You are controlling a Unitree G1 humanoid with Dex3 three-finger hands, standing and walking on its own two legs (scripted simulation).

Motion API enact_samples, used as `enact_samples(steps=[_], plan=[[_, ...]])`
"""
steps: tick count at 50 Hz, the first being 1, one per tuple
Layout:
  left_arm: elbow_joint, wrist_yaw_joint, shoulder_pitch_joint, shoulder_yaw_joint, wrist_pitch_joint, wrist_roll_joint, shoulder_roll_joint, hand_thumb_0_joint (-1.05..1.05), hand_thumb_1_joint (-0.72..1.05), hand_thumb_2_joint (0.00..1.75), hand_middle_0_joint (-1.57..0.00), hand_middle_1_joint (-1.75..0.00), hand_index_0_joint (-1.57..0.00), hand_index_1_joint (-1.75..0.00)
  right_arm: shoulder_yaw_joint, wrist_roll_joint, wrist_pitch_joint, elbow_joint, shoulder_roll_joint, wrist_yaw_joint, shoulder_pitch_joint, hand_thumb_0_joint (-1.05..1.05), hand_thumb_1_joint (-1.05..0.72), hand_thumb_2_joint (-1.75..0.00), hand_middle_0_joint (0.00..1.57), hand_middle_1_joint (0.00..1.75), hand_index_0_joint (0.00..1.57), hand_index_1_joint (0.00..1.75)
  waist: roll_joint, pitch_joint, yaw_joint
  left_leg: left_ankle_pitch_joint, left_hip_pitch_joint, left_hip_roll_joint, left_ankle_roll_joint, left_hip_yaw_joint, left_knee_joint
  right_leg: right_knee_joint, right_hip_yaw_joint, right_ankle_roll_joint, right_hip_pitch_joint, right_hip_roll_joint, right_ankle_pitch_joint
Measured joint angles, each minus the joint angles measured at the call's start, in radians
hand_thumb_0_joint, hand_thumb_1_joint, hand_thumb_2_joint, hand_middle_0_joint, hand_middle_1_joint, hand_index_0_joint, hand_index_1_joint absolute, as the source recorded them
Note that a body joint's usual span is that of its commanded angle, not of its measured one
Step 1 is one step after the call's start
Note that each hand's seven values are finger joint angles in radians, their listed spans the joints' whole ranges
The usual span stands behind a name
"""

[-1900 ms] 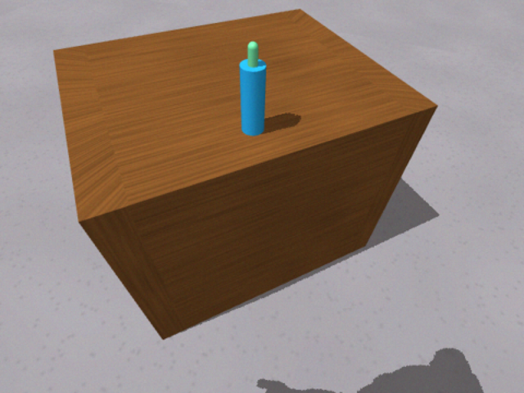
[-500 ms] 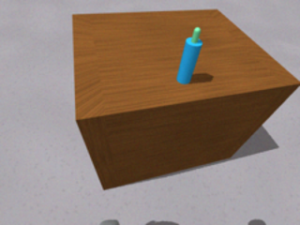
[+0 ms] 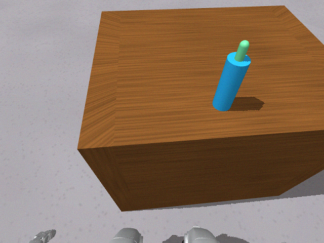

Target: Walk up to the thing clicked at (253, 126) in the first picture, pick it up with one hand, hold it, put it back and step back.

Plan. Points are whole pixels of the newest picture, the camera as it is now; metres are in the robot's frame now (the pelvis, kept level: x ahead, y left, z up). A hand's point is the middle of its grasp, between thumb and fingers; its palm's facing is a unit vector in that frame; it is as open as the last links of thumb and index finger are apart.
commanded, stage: walk up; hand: right
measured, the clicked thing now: (231, 77) +0.50 -0.18 +0.11
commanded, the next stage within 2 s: stand in 1.44 s
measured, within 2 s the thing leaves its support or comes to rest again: neither
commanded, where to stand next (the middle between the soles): +0.05 -0.01 m, yaw +5 degrees
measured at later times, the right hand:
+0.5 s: hand (260, 235) +0.16 -0.26 -0.14, palm faces -0.16 +0.92 -0.37, open 7.4 cm
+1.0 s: hand (261, 242) +0.14 -0.25 -0.12, palm faces -0.17 +0.93 -0.33, open 7.4 cm
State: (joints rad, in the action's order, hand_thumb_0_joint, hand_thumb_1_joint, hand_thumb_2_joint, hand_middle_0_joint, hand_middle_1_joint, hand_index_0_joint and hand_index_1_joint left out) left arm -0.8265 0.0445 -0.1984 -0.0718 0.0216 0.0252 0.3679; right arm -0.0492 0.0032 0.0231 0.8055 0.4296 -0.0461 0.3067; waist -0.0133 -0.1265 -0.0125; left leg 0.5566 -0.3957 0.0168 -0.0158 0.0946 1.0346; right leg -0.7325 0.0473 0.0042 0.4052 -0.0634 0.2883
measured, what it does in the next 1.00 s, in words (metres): steps on the spot: left foot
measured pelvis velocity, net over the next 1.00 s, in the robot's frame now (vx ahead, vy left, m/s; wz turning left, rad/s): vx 0.01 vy -0.01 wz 0.15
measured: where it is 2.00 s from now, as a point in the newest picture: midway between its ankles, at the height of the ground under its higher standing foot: outside the picture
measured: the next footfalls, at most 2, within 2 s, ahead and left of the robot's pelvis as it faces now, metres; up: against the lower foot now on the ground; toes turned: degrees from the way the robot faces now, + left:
left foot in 0.20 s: +0.07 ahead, +0.10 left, +0.00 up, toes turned +4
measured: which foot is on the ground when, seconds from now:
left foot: up 0.00-0.18, down 0.20-1.00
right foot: down 0.00-1.00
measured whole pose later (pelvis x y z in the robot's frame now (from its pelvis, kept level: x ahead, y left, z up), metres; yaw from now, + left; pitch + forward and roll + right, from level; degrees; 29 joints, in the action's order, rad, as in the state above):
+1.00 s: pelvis +0.01 -0.01 +0.03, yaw +8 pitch -3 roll -1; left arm -1.11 0.01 -0.08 -0.01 -0.02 0.00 0.37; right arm 0.00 -0.01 0.00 1.10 0.35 0.03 0.10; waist 0.01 -0.05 -0.01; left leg 0.17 -0.19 0.03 -0.01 0.06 0.41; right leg -0.38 0.06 -0.04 0.13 -0.06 0.20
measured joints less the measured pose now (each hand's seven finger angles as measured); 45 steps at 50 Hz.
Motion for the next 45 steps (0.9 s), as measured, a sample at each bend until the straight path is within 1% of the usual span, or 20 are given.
enact_samples(steps=[1, 3, 7, 8, 10, 11, 12, 14, 15, 16, 18, 19, 20, 21, 22, 25, 27, 29, 37, 45], plan=[[0.004, -0.002, 0.007, 0.009, -0.003, -0.001, -0.012, 0.01, 0.90, 0.89, -0.20, -0.30, -0.20, -0.30, 0.000, 0.002, 0.000, 0.002, 0.005, 0.001, -0.013, 0.01, -0.90, -0.90, 0.20, 0.30, 0.20, 0.30, -0.005, -0.003, -0.005, 0.006, -0.020, 0.007, -0.004, -0.015, 0.043, 0.008, 0.006, 0.002, -0.007, -0.005, 0.000], [0.011, -0.007, 0.014, 0.024, -0.011, 0.000, -0.027, 0.01, 0.90, 0.89, -0.20, -0.30, -0.20, -0.30, 0.000, 0.003, 0.004, 0.007, 0.009, 0.007, -0.035, 0.01, -0.91, -0.90, 0.20, 0.30, 0.20, 0.30, -0.006, -0.002, -0.013, -0.008, -0.038, 0.007, -0.005, -0.050, 0.042, 0.023, 0.017, 0.006, -0.016, -0.013, -0.002], [0.017, -0.014, 0.017, 0.038, -0.022, 0.001, -0.024, 0.01, 0.90, 0.89, -0.21, -0.30, -0.21, -0.30, 0.003, -0.004, 0.005, 0.017, -0.001, 0.026, -0.061, 0.01, -0.91, -0.90, 0.20, 0.30, 0.20, 0.30, 0.008, 0.008, -0.024, -0.025, -0.015, 0.001, -0.002, -0.095, -0.113, 0.023, 0.043, 0.011, -0.019, -0.023, 0.010], [0.015, -0.016, 0.017, 0.039, -0.022, -0.003, -0.018, 0.01, 0.90, 0.89, -0.21, -0.30, -0.21, -0.30, 0.004, -0.006, 0.003, 0.020, -0.005, 0.029, -0.066, 0.01, -0.91, -0.90, 0.20, 0.30, 0.20, 0.30, 0.014, 0.009, -0.025, -0.048, -0.001, 0.001, -0.003, -0.102, -0.163, 0.013, 0.049, 0.010, -0.017, -0.027, 0.017], [0.010, -0.020, 0.017, 0.041, -0.018, -0.014, -0.002, 0.01, 0.90, 0.89, -0.21, -0.30, -0.21, -0.30, 0.006, -0.010, 0.006, 0.025, -0.012, 0.034, -0.072, 0.01, -0.91, -0.90, 0.20, 0.30, 0.20, 0.30, 0.028, 0.012, -0.022, -0.144, 0.043, 0.008, -0.011, -0.115, -0.290, -0.023, 0.059, 0.002, -0.007, -0.038, 0.040], [0.002, -0.022, 0.019, 0.040, -0.014, -0.018, 0.008, 0.01, 0.90, 0.89, -0.21, -0.30, -0.21, -0.30, 0.005, -0.015, 0.008, 0.030, -0.020, 0.035, -0.078, 0.01, -0.91, -0.90, 0.20, 0.30, 0.20, 0.30, 0.045, 0.007, -0.021, -0.210, 0.055, 0.020, -0.015, -0.119, -0.317, -0.047, 0.055, -0.004, -0.002, -0.052, 0.054], [-0.009, -0.025, 0.021, 0.039, -0.008, -0.023, 0.015, 0.01, 0.90, 0.89, -0.21, -0.30, -0.21, -0.30, 0.006, -0.021, 0.008, 0.035, -0.028, 0.036, -0.082, 0.01, -0.91, -0.90, 0.20, 0.30, 0.20, 0.30, 0.061, 0.006, -0.023, -0.215, 0.056, 0.029, -0.016, -0.125, -0.312, -0.064, 0.046, -0.004, 0.002, -0.060, 0.062], [-0.036, -0.032, 0.025, 0.037, 0.007, -0.031, 0.018, 0.01, 0.90, 0.89, -0.21, -0.30, -0.21, -0.30, 0.012, -0.024, 0.005, 0.038, -0.030, 0.044, -0.086, 0.01, -0.91, -0.90, 0.20, 0.30, 0.20, 0.30, 0.049, 0.014, -0.015, -0.194, 0.045, 0.020, -0.022, -0.108, -0.287, -0.108, 0.013, 0.008, 0.004, -0.025, 0.186], [-0.047, -0.033, 0.026, 0.035, 0.013, -0.033, 0.021, 0.01, 0.90, 0.89, -0.21, -0.30, -0.21, -0.30, 0.015, -0.025, 0.004, 0.041, -0.032, 0.045, -0.088, 0.01, -0.91, -0.90, 0.20, 0.30, 0.20, 0.30, 0.044, 0.016, -0.010, -0.191, 0.043, 0.016, -0.023, -0.098, -0.284, -0.141, -0.005, 0.013, 0.004, -0.008, 0.233], [-0.055, -0.035, 0.027, 0.032, 0.016, -0.035, 0.025, 0.01, 0.90, 0.89, -0.21, -0.30, -0.21, -0.30, 0.018, -0.025, 0.004, 0.043, -0.036, 0.044, -0.092, 0.01, -0.91, -0.90, 0.20, 0.30, 0.20, 0.30, 0.042, 0.018, -0.007, -0.192, 0.042, 0.014, -0.021, -0.090, -0.287, -0.162, -0.020, 0.017, 0.001, 0.004, 0.254], [-0.070, -0.039, 0.028, 0.029, 0.009, -0.040, 0.031, 0.01, 0.90, 0.89, -0.20, -0.30, -0.20, -0.30, 0.024, -0.021, 0.004, 0.051, -0.041, 0.042, -0.101, 0.01, -0.90, -0.90, 0.20, 0.30, 0.20, 0.30, 0.037, 0.020, -0.007, -0.200, 0.038, 0.008, -0.014, -0.078, -0.295, -0.129, -0.030, 0.021, -0.027, 0.014, 0.232], [-0.077, -0.040, 0.026, 0.029, 0.001, -0.040, 0.033, 0.01, 0.90, 0.89, -0.20, -0.30, -0.20, -0.30, 0.027, -0.018, 0.002, 0.056, -0.041, 0.042, -0.107, 0.01, -0.90, -0.90, 0.20, 0.30, 0.20, 0.30, 0.031, 0.022, -0.010, -0.200, 0.035, 0.004, -0.009, -0.074, -0.294, -0.061, -0.029, 0.021, -0.058, 0.017, 0.190], [-0.085, -0.041, 0.023, 0.028, -0.010, -0.038, 0.033, 0.01, 0.90, 0.89, -0.20, -0.30, -0.20, -0.30, 0.029, -0.015, -0.003, 0.061, -0.041, 0.043, -0.116, 0.01, -0.90, -0.90, 0.20, 0.30, 0.20, 0.30, 0.026, 0.023, -0.015, -0.197, 0.031, -0.001, -0.004, -0.072, -0.286, 0.013, -0.029, 0.013, -0.089, 0.020, 0.110], [-0.097, -0.044, 0.024, 0.029, -0.019, -0.033, 0.027, 0.01, 0.90, 0.89, -0.20, -0.30, -0.20, -0.30, 0.029, -0.011, -0.009, 0.069, -0.038, 0.044, -0.129, 0.01, -0.90, -0.90, 0.20, 0.30, 0.20, 0.30, 0.007, 0.016, -0.017, -0.193, 0.033, -0.014, 0.002, -0.063, -0.278, 0.040, -0.020, -0.007, -0.105, 0.031, 0.069], [-0.107, -0.045, 0.023, 0.034, -0.025, -0.027, 0.023, 0.01, 0.90, 0.89, -0.20, -0.30, -0.20, -0.30, 0.028, -0.007, -0.016, 0.076, -0.038, 0.044, -0.140, 0.01, -0.90, -0.90, 0.20, 0.30, 0.20, 0.30, -0.008, 0.013, -0.014, -0.196, 0.037, -0.020, 0.006, -0.053, -0.279, 0.051, -0.011, -0.018, -0.116, 0.038, 0.062], [-0.128, -0.041, 0.016, 0.050, -0.033, -0.019, 0.022, 0.01, 0.90, 0.89, -0.20, -0.30, -0.20, -0.30, 0.027, -0.006, -0.026, 0.096, -0.044, 0.050, -0.162, 0.01, -0.90, -0.90, 0.20, 0.30, 0.20, 0.30, -0.007, 0.021, -0.013, -0.220, 0.058, -0.002, 0.009, -0.053, -0.321, 0.050, -0.010, -0.027, -0.121, 0.018, 0.069], [-0.144, -0.040, 0.019, 0.058, -0.031, -0.018, 0.018, 0.01, 0.90, 0.89, -0.20, -0.30, -0.20, -0.30, 0.024, -0.007, -0.025, 0.113, -0.044, 0.056, -0.173, 0.01, -0.91, -0.90, 0.20, 0.30, 0.20, 0.30, -0.008, 0.025, -0.012, -0.238, 0.073, 0.010, 0.004, -0.056, -0.352, 0.061, -0.013, -0.034, -0.129, 0.005, 0.064], [-0.160, -0.039, 0.027, 0.063, -0.032, -0.018, 0.013, 0.01, 0.90, 0.89, -0.20, -0.30, -0.20, -0.30, 0.024, -0.006, -0.023, 0.132, -0.044, 0.063, -0.181, 0.01, -0.91, -0.90, 0.20, 0.30, 0.20, 0.30, -0.015, 0.031, -0.013, -0.253, 0.085, 0.012, 0.000, -0.054, -0.378, 0.090, -0.010, -0.038, -0.143, 0.004, 0.048], [-0.215, -0.036, 0.073, 0.070, -0.040, -0.022, 0.013, 0.01, 0.90, 0.89, -0.20, -0.30, -0.20, -0.30, 0.042, -0.008, -0.025, 0.217, -0.072, 0.077, -0.200, 0.01, -0.91, -0.90, 0.20, 0.30, 0.20, 0.30, -0.002, 0.054, -0.011, -0.320, 0.143, 0.016, 0.000, -0.044, -0.499, 0.219, 0.003, -0.040, -0.208, 0.001, -0.020], [-0.261, -0.035, 0.110, 0.068, -0.041, -0.024, 0.009, 0.01, 0.90, 0.89, -0.20, -0.30, -0.20, -0.30, 0.048, -0.009, -0.024, 0.278, -0.084, 0.076, -0.205, 0.01, -0.91, -0.90, 0.20, 0.30, 0.20, 0.30, 0.017, 0.070, -0.005, -0.366, 0.187, 0.013, 0.003, -0.036, -0.591, 0.319, 0.012, -0.042, -0.258, 0.004, -0.069]])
